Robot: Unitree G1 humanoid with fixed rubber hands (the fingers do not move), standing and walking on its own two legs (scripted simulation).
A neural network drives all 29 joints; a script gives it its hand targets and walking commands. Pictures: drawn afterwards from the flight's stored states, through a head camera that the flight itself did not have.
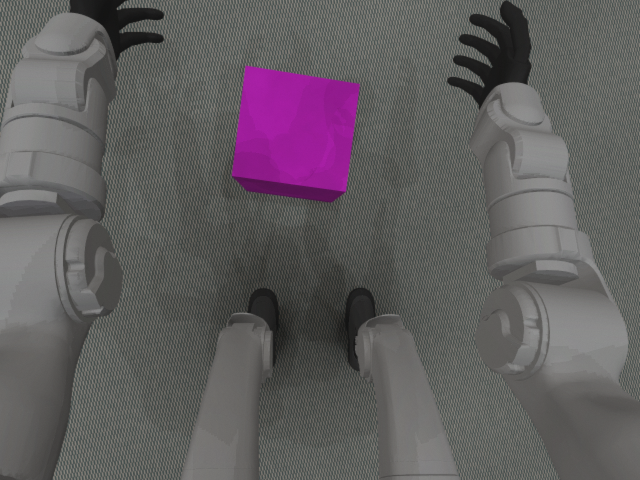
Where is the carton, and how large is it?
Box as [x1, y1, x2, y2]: [232, 66, 359, 202]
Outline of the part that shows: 245,66 232,176 246,190 331,202 345,191 359,84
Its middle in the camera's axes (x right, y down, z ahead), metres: -0.05 -0.21 +0.83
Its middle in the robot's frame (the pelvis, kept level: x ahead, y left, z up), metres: +0.56 +0.03 -0.53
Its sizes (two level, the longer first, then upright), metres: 0.210 0.200 0.250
